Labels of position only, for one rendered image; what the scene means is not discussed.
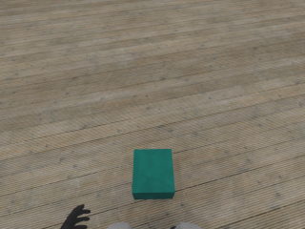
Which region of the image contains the carton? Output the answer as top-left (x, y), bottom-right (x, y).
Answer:
top-left (132, 149), bottom-right (175, 199)

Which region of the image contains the robot left hand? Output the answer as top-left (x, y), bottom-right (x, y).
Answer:
top-left (60, 204), bottom-right (91, 229)

